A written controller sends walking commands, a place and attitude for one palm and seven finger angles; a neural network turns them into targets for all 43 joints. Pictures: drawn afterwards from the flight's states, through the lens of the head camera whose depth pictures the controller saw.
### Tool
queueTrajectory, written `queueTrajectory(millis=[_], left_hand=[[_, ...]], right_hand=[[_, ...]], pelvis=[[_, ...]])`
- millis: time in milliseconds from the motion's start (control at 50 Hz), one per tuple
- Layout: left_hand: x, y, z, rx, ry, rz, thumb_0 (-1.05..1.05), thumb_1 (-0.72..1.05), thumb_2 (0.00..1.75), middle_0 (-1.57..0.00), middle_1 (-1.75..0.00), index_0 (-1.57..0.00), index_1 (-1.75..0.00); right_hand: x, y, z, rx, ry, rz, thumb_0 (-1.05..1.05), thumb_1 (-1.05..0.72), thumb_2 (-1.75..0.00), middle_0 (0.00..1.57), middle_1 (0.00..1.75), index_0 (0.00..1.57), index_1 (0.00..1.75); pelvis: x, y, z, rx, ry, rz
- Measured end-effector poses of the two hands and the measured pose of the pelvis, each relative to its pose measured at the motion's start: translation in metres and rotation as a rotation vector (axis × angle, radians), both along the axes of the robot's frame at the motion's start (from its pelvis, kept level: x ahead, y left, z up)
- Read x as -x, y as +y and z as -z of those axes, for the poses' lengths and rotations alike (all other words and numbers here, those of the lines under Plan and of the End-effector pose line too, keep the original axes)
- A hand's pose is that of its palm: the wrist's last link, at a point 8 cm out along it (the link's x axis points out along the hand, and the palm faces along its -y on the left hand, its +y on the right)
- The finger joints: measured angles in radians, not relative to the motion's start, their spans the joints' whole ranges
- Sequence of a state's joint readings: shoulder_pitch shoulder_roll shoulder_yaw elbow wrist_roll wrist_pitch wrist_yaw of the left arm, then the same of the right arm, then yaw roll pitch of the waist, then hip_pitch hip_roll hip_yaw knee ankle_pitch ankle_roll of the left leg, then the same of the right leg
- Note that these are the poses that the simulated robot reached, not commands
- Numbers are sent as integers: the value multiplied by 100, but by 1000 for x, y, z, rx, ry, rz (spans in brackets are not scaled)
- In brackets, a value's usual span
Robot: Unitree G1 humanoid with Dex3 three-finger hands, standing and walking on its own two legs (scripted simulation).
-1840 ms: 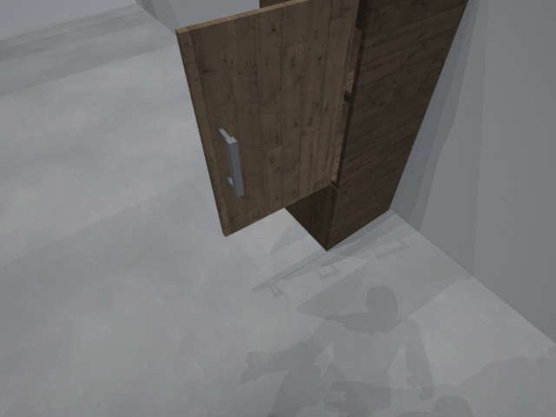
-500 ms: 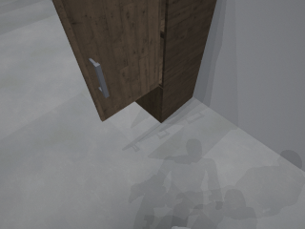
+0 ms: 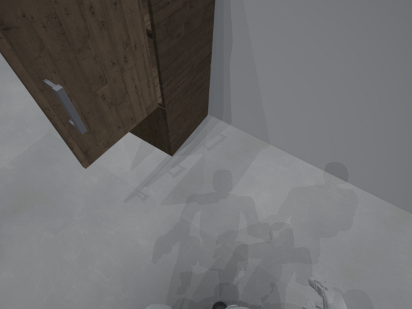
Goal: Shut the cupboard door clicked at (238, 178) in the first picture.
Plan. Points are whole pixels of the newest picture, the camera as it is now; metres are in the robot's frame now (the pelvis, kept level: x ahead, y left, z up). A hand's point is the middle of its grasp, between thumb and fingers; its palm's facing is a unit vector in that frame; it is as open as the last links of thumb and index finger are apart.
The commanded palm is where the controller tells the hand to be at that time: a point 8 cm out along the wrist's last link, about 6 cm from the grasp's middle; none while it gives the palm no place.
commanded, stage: walk to a spot facing it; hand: left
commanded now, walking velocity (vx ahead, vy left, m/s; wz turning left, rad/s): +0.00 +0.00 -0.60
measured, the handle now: (66, 108) +0.56 +0.44 -0.05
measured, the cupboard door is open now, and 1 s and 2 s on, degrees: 87 87 87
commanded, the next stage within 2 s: turn to face it in 1.48 s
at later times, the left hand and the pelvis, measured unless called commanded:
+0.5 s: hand (140, 299) +0.14 +0.15 -0.17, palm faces -0.30 -0.92 -0.26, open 7.4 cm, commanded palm none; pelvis +0.00 -0.02 -0.01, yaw -18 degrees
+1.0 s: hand (238, 212) +0.36 -0.05 -0.17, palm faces -0.67 -0.72 -0.18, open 7.4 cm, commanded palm none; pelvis +0.12 -0.11 -0.01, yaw -36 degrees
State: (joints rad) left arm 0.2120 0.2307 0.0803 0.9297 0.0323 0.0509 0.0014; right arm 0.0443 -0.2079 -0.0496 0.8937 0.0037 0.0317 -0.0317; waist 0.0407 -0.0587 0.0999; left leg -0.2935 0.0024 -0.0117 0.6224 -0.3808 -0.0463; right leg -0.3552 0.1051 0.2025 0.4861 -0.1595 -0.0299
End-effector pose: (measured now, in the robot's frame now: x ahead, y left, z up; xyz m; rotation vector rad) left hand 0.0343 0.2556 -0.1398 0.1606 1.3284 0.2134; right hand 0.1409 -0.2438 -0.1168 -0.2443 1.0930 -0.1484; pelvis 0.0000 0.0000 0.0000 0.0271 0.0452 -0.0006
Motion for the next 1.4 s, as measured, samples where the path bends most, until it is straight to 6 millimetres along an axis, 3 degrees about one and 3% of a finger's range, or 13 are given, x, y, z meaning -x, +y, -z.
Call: queueTrajectory(millis=[60,180,380,460,580,640,700,860,1020,1080,1140,1260,1400], left_hand=[[-15,10,9,15,-22,30,1,90,90,-20,-30,-20,-30],[-56,15,-2,15,-94,108,1,91,90,-20,-30,-20,-30],[-113,-32,-2,-40,-139,343,1,91,90,-20,-30,-19,-30],[-114,-49,-6,-25,-112,385,1,91,90,-20,-30,-20,-30],[-123,-61,0,38,-60,446,1,90,90,-20,-30,-20,-30],[-140,-63,11,67,-38,476,1,90,90,-20,-30,-20,-30],[-171,-75,9,86,-35,527,1,90,90,-20,-30,-20,-30],[-274,-149,-7,128,-144,670,1,91,90,-20,-30,-19,-30],[-361,-283,1,143,-232,869,1,91,90,-20,-30,-19,-29],[-372,-313,3,136,-276,868,1,91,90,-20,-30,-19,-30],[-364,-322,-1,110,-212,859,0,91,90,-20,-30,-20,-30],[-356,-317,-12,41,-101,793,-1,95,90,-20,-30,-20,-30],[-348,-309,-11,1,26,704,0,93,90,-20,-30,-20,-30]], right_hand=[[18,2,1,32,-9,16,1,-91,-90,20,29,20,30],[72,-5,-3,48,106,62,1,-91,-90,20,29,20,30],[146,-53,35,-2,165,300,1,-91,-90,20,29,20,30],[156,-60,23,0,164,347,1,-91,-90,20,29,20,30],[149,-53,2,2,100,399,1,-91,-90,20,29,20,30],[150,-45,3,32,63,439,1,-91,-90,20,29,20,30],[167,-30,-1,28,103,493,1,-91,-90,20,29,20,30],[220,11,-9,-76,339,648,1,-91,-90,20,29,20,30],[245,22,19,-241,503,826,1,-91,-90,20,29,20,30],[229,-5,34,-274,506,863,1,-91,-90,20,29,20,30],[188,-53,36,-242,402,865,2,-91,-90,20,29,20,30],[88,-151,22,-166,152,809,1,-91,-90,20,29,20,30],[-18,-232,15,-129,16,726,1,-91,-90,20,29,20,30]], pelvis=[[4,8,7,28,-4,10],[6,3,-2,54,-17,75],[5,-23,21,47,-30,244],[4,-24,11,34,-34,285],[-14,-21,2,14,-18,363],[-31,-14,9,42,1,403],[-45,-17,5,54,0,438],[-84,-50,-7,63,17,533],[-125,-118,19,32,-3,624],[-135,-144,26,27,-28,654],[-147,-163,15,32,-33,671],[-179,-202,-3,12,-7,705],[-233,-244,-5,22,-7,710]])
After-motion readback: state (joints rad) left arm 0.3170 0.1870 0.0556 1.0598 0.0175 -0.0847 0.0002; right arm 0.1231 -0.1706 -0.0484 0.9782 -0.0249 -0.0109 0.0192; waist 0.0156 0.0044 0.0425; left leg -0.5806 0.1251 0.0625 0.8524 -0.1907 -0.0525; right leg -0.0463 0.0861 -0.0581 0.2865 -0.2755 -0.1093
